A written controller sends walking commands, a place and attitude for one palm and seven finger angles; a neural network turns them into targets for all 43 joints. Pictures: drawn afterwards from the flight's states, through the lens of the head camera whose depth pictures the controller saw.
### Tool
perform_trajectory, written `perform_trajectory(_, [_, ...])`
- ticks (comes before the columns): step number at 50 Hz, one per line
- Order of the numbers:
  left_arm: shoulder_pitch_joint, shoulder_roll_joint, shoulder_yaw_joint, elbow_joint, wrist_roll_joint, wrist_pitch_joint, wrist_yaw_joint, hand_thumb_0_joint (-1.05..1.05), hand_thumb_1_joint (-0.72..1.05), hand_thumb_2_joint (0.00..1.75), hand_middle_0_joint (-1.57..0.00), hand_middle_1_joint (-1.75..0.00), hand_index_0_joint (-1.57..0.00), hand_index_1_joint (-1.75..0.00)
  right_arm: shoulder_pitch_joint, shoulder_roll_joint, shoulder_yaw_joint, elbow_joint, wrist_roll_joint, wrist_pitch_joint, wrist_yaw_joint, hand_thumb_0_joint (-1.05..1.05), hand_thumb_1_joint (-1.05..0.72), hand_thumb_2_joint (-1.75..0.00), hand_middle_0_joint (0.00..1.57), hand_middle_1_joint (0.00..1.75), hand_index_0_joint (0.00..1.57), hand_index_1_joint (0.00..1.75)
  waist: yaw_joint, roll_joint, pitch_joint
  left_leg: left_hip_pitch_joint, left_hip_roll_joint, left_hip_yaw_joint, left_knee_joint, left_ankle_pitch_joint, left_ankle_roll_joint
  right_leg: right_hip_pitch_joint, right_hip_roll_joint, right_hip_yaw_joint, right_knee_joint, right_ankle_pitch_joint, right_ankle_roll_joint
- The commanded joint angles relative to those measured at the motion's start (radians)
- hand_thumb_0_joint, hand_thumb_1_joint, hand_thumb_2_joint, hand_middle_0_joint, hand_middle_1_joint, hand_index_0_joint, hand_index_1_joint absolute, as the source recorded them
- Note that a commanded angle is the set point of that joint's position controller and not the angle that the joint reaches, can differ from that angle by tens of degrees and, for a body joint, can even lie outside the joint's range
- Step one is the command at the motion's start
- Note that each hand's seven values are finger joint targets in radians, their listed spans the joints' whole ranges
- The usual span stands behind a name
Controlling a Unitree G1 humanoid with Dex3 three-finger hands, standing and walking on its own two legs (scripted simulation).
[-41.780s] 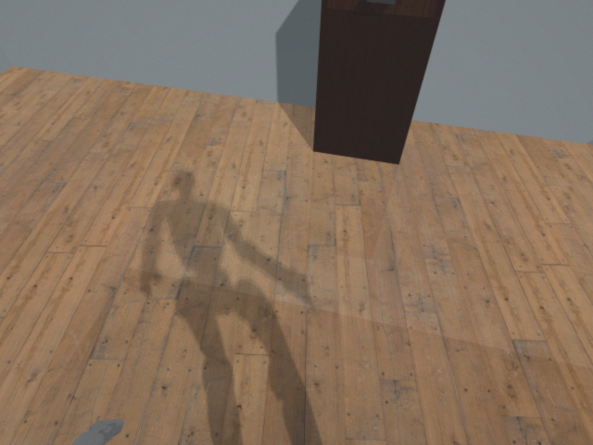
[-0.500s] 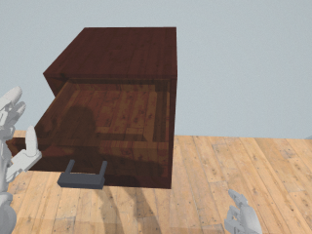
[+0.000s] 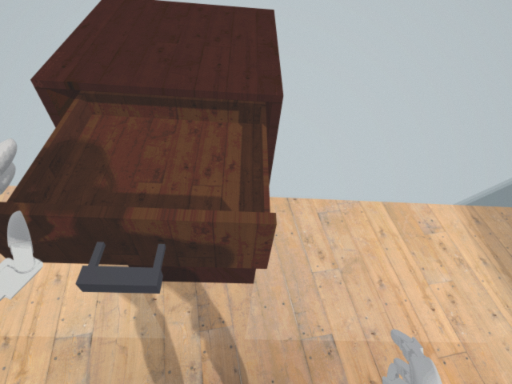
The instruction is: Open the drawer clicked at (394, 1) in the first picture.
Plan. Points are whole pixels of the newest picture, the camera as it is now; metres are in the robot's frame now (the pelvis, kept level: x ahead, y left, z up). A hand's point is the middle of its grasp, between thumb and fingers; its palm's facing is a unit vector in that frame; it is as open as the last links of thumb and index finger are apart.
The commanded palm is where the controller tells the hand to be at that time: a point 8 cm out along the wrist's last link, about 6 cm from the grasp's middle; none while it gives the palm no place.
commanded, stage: step back with the hand held close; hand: left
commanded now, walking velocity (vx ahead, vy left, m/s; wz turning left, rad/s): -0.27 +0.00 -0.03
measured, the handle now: (126, 264) +0.27 +0.21 +0.04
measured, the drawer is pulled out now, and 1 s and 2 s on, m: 0.29 0.29 0.29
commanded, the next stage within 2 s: stop stepping back and stand still in 0.84 s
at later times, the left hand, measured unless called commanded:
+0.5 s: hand out of the picture +0.11 +0.25 +0.21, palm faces +0.45 -0.78 -0.43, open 7.4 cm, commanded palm +0.05 +0.29 +0.23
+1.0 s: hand out of the picture +0.01 +0.21 +0.21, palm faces +0.36 -0.81 -0.47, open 7.4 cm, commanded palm -0.07 +0.26 +0.23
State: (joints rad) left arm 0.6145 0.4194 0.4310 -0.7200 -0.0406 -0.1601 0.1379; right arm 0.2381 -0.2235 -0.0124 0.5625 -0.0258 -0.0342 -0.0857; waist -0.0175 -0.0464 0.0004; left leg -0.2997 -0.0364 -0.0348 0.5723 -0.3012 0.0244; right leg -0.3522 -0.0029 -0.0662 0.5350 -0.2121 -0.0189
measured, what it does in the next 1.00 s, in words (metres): walks backwards: right foot, then left foot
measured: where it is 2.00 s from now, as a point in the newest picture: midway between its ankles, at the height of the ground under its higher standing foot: outside the picture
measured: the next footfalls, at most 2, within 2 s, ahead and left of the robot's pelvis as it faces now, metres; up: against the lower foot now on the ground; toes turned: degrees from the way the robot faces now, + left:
right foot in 0.66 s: -0.16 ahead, -0.12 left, +0.00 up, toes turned -2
left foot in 0.98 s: -0.17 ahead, +0.08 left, +0.00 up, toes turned +1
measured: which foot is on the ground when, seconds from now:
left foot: down 0.00-0.72, up 0.74-0.96, down 0.98-1.00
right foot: down 0.00-0.38, up 0.40-0.64, down 0.66-1.00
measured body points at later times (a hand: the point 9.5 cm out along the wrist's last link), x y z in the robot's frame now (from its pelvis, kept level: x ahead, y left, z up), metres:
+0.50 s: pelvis -0.07 +0.01 +0.00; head -0.07 +0.04 +0.45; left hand +0.08 +0.29 +0.24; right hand +0.08 -0.23 -0.07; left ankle -0.02 +0.10 -0.73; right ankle -0.07 -0.11 -0.69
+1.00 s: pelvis -0.20 -0.02 +0.00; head -0.18 +0.01 +0.45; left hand -0.02 +0.26 +0.24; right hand -0.04 -0.29 -0.06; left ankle -0.21 +0.08 -0.74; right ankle -0.20 -0.12 -0.73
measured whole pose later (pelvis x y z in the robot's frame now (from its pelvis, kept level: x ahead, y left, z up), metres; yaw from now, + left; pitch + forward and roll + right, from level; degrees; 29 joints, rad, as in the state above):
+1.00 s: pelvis -0.20 -0.02 +0.00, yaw +0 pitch +5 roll -2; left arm 0.55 0.46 0.46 -0.71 -0.05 -0.20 0.14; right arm 0.18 -0.26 -0.02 0.60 0.01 -0.06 -0.09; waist -0.03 -0.02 -0.03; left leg -0.34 0.00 0.02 0.53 -0.25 0.02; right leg -0.34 0.04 -0.06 0.50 -0.24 -0.03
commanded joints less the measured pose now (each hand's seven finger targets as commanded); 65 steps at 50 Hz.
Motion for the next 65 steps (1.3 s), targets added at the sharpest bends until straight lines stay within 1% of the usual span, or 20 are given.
perform_trajectory(1, [-0.061, 0.195, 0.157, -0.302, -0.004, -0.112, 0.022, 0.0, 0.9, 0.9, -0.2, -0.3, -0.2, -0.3, -0.104, -0.11, -0.03, -0.179, 0.0, -0.101, 0.008, 0.0, -0.9, -0.9, 0.2, 0.3, 0.2, 0.3, 0.021, 0.243, -0.194, -0.067, 0.219, -0.15, -0.159, 0.615, 0.007, 0.205, -0.017, 0.041, 0.124, 0.078, 0.008])
perform_trajectory(8, [-0.111, 0.156, 0.152, -0.104, -0.008, -0.11, 0.016, 0.0, 0.9, 0.9, -0.2, -0.3, -0.2, -0.3, -0.089, -0.123, -0.023, -0.16, 0.02, -0.1, 0.028, 0.0, -0.9, -0.9, 0.2, 0.3, 0.2, 0.3, 0.004, 0.081, -0.109, -0.284, 0.158, -0.088, -0.073, 0.115, 0.002, 0.243, -0.095, 0.155, 0.014, 0.179, -0.023])
perform_trajectory(11, [-0.156, 0.179, 0.154, -0.062, -0.005, -0.109, 0.02, 0.0, 0.9, 0.9, -0.2, -0.3, -0.2, -0.3, -0.084, -0.12, -0.029, -0.147, 0.029, -0.082, 0.029, 0.0, -0.9, -0.9, 0.2, 0.3, 0.2, 0.3, -0.004, -0.054, -0.062, -0.152, 0.058, -0.01, 0.11, -0.127, -0.022, -0.026, -0.216, 0.328, -0.258, -0.15, -0.078])
perform_trajectory(14, [-0.17, 0.176, 0.129, -0.078, 0.001, -0.11, 0.021, 0.0, 0.9, 0.9, -0.2, -0.3, -0.2, -0.3, -0.099, -0.108, -0.018, -0.143, 0.028, -0.067, 0.023, 0.0, -0.9, -0.9, 0.2, 0.3, 0.2, 0.3, 0.0, -0.108, -0.095, -0.039, 0.051, 0.022, 0.23, -0.149, -0.017, -0.15, -0.258, 0.279, -0.318, -0.316, -0.079])
perform_trajectory(16, [-0.17, 0.209, 0.153, -0.14, 0.001, -0.109, 0.023, 0.0, 0.9, 0.9, -0.2, -0.3, -0.2, -0.3, -0.109, -0.114, -0.012, -0.154, 0.025, -0.066, 0.015, 0.0, -0.9, -0.9, 0.2, 0.3, 0.2, 0.3, -0.003, -0.038, -0.115, -0.018, 0.057, 0.02, 0.054, -0.114, -0.009, -0.118, -0.201, 0.195, -0.264, -0.277, -0.052])
perform_trajectory(20, [-0.117, 0.156, 0.142, -0.282, 0.03, -0.127, 0.047, 0.0, 0.9, 0.9, -0.2, -0.3, -0.2, -0.3, -0.098, -0.112, -0.02, -0.181, -0.02, -0.1, -0.005, 0.0, -0.9, -0.9, 0.2, 0.3, 0.2, 0.3, 0.005, 0.364, -0.104, -0.385, 0.322, -0.329, -0.413, -0.276, 0.097, 0.155, 0.063, 0.039, 0.35, -0.211, 0.024])
perform_trajectory(26, [-0.099, 0.133, 0.112, -0.24, 0.004, -0.102, 0.047, 0.0, 0.9, 0.9, -0.2, -0.3, -0.2, -0.3, -0.083, -0.11, -0.033, -0.108, 0.003, -0.169, 0.02, 0.0, -0.9, -0.9, 0.2, 0.3, 0.2, 0.3, 0.01, 0.258, -0.15, 0.054, 0.265, -0.132, -0.197, 0.424, 0.074, -0.036, 0.041, 0.03, 0.207, -0.247, 0.041])
perform_trajectory(28, [-0.132, 0.113, 0.086, -0.174, -0.01, -0.096, 0.036, 0.0, 0.9, 0.9, -0.2, -0.3, -0.2, -0.3, -0.077, -0.114, -0.027, -0.072, 0.002, -0.174, 0.029, 0.0, -0.9, -0.9, 0.2, 0.3, 0.2, 0.3, -0.003, 0.244, -0.144, 0.099, 0.276, -0.174, -0.204, 0.534, 0.074, -0.013, 0.054, 0.029, 0.111, -0.236, 0.045])
perform_trajectory(33, [-0.149, 0.155, 0.124, -0.147, -0.029, -0.111, 0.004, 0.0, 0.9, 0.9, -0.2, -0.3, -0.2, -0.3, -0.128, -0.13, -0.031, -0.07, 0.014, -0.16, 0.047, 0.0, -0.9, -0.9, 0.2, 0.3, 0.2, 0.3, 0.021, 0.184, -0.224, 0.099, 0.261, -0.133, -0.155, 0.517, 0.047, 0.138, 0.037, 0.055, -0.115, -0.009, 0.022])
perform_trajectory(36, [-0.067, 0.256, 0.22, -0.17, -0.044, -0.133, 0.004, 0.0, 0.9, 0.9, -0.2, -0.3, -0.2, -0.3, -0.162, -0.092, -0.019, -0.114, 0.041, -0.123, 0.055, 0.0, -0.9, -0.9, 0.2, 0.3, 0.2, 0.3, 0.035, -0.129, -0.28, -0.07, 0.068, 0.076, 0.131, 0.04, -0.049, 0.208, -0.241, 0.264, -0.199, 0.644, -0.035])
perform_trajectory(37, [-0.027, 0.247, 0.217, -0.162, -0.041, -0.121, 0.008, 0.0, 0.9, 0.9, -0.2, -0.3, -0.2, -0.3, -0.181, -0.094, -0.027, -0.133, 0.068, -0.115, 0.051, 0.0, -0.9, -0.9, 0.2, 0.3, 0.2, 0.3, 0.046, -0.234, -0.275, -0.234, -0.004, 0.038, 0.326, -0.178, -0.054, 0.277, -0.3, 0.276, -0.145, 0.867, -0.027])
perform_trajectory(40, [0.036, 0.252, 0.251, -0.164, -0.025, -0.094, 0.006, 0.0, 0.9, 0.9, -0.2, -0.3, -0.2, -0.3, -0.183, -0.057, -0.01, -0.146, 0.052, -0.087, 0.032, 0.0, -0.9, -0.9, 0.2, 0.3, 0.2, 0.3, 0.035, -0.123, -0.274, -0.309, 0.038, 0.021, 0.447, -0.163, -0.072, 0.277, -0.277, 0.199, -0.099, 0.865, -0.084])
perform_trajectory(44, [-0.055, 0.19, 0.166, -0.14, -0.013, -0.086, 0.017, 0.0, 0.9, 0.9, -0.2, -0.3, -0.2, -0.3, -0.167, -0.059, 0.003, -0.125, 0.038, -0.072, -0.006, 0.0, -0.9, -0.9, 0.2, 0.3, 0.2, 0.3, 0.0, -0.042, -0.168, -0.167, 0.032, 0.085, 0.144, -0.106, -0.065, 0.209, -0.203, 0.184, -0.093, 0.869, -0.099])
perform_trajectory(47, [-0.1, 0.172, 0.117, -0.138, -0.016, -0.093, 0.021, 0.0, 0.9, 0.9, -0.2, -0.3, -0.2, -0.3, -0.122, -0.1, -0.019, -0.097, 0.036, -0.073, -0.015, 0.0, -0.9, -0.9, 0.2, 0.3, 0.2, 0.3, -0.021, 0.031, -0.159, -0.011, 0.069, 0.052, -0.183, 0.259, -0.052, 0.213, -0.117, 0.11, -0.025, 0.696, -0.016])
perform_trajectory(49, [-0.064, 0.187, 0.126, -0.196, -0.011, -0.102, 0.025, 0.0, 0.9, 0.9, -0.2, -0.3, -0.2, -0.3, -0.096, -0.138, -0.053, -0.132, 0.038, -0.086, -0.004, 0.0, -0.9, -0.9, 0.2, 0.3, 0.2, 0.3, 0.008, 0.201, -0.245, 0.177, 0.265, -0.108, -0.154, 0.78, 0.022, 0.084, -0.016, 0.085, 0.042, 0.11, 0.039])
perform_trajectory(53, [-0.025, 0.213, 0.164, -0.31, -0.014, -0.117, 0.019, 0.0, 0.9, 0.9, -0.2, -0.3, -0.2, -0.3, -0.092, -0.112, -0.03, -0.154, 0.006, -0.12, 0.018, 0.0, -0.9, -0.9, 0.2, 0.3, 0.2, 0.3, 0.008, 0.301, -0.208, 0.046, 0.286, -0.165, -0.252, 0.526, 0.064, 0.073, 0.023, 0.05, 0.173, -0.227, 0.028])
perform_trajectory(58, [-0.052, 0.178, 0.15, -0.218, -0.003, -0.106, 0.042, 0.0, 0.9, 0.9, -0.2, -0.3, -0.2, -0.3, -0.114, -0.116, -0.013, -0.142, 0.028, -0.145, 0.021, 0.0, -0.9, -0.9, 0.2, 0.3, 0.2, 0.3, -0.005, 0.177, -0.077, -0.254, 0.201, -0.079, -0.297, -0.291, 0.023, 0.267, 0.001, 0.036, -0.039, -0.148, 0.025])
perform_trajectory(61, [-0.157, 0.183, 0.148, -0.111, 0.006, -0.087, 0.045, 0.0, 0.9, 0.9, -0.2, -0.3, -0.2, -0.3, -0.121, -0.122, -0.028, -0.127, 0.014, -0.116, 0.012, 0.0, -0.9, -0.9, 0.2, 0.3, 0.2, 0.3, -0.008, 0.0, -0.005, -0.185, 0.083, 0.018, -0.04, -0.335, -0.027, -0.004, -0.103, 0.238, -0.27, -0.56, -0.074])
perform_trajectory(63, [-0.199, 0.178, 0.12, -0.058, 0.003, -0.079, 0.041, 0.0, 0.9, 0.9, -0.2, -0.3, -0.2, -0.3, -0.114, -0.108, -0.026, -0.092, 0.018, -0.098, 0.007, 0.0, -0.9, -0.9, 0.2, 0.3, 0.2, 0.3, 0.002, -0.176, 0.007, -0.125, 0.037, 0.084, 0.434, -0.154, -0.034, -0.195, -0.311, 0.493, -0.413, -0.711, -0.175])
perform_trajectory(65, [-0.266, 0.172, 0.111, -0.019, 0.007, -0.094, 0.022, 0.0, 0.9, 0.9, -0.2, -0.3, -0.2, -0.3, -0.104, -0.109, -0.021, -0.067, 0.013, -0.096, 0.012, 0.0, -0.9, -0.9, 0.2, 0.3, 0.2, 0.3, -0.014, -0.123, -0.017, -0.162, 0.076, 0.073, 0.463, -0.107, -0.019, -0.141, -0.295, 0.372, -0.358, -0.533, -0.153])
